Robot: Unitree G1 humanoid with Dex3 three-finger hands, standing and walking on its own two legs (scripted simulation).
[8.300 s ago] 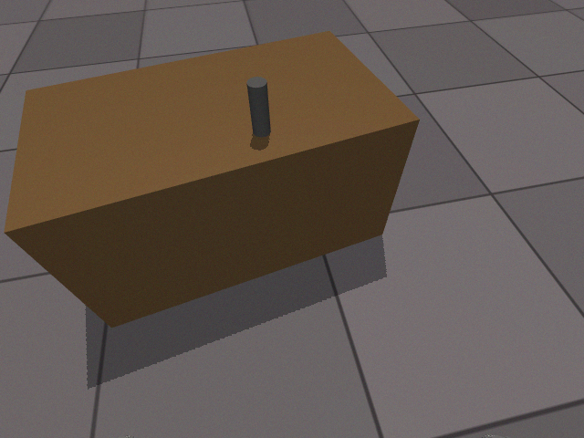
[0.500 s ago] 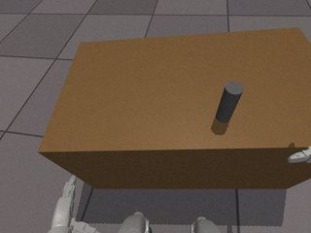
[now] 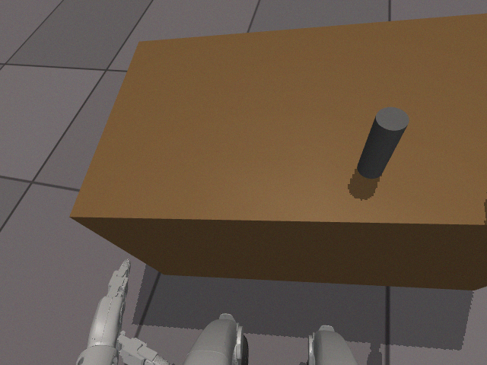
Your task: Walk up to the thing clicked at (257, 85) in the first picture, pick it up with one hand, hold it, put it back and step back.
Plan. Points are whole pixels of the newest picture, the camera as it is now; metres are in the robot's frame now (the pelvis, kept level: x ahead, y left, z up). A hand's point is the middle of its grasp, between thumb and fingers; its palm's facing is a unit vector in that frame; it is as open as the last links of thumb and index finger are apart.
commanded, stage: go down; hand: right
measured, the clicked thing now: (379, 146) +0.50 -0.19 -0.03
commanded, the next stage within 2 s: approach in 1.72 s
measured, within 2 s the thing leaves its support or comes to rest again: neither
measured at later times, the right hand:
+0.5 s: hand out of the picture +0.42 -0.37 +0.08, palm faces +0.22 +0.98 +0.02, open 17.5 cm
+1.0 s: hand out of the picture +0.43 -0.38 +0.07, palm faces +0.21 +0.98 +0.01, open 17.5 cm
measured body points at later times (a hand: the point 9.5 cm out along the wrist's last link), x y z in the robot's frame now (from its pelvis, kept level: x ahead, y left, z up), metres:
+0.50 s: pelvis +0.00 +0.00 +0.00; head +0.10 -0.06 +0.43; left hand +0.16 +0.25 -0.03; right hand +0.40 -0.43 +0.08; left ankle +0.04 +0.15 -0.68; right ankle +0.00 -0.12 -0.68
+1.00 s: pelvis +0.00 +0.00 -0.01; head +0.11 -0.06 +0.43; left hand +0.15 +0.25 -0.03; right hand +0.41 -0.43 +0.07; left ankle +0.04 +0.15 -0.68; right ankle +0.00 -0.12 -0.68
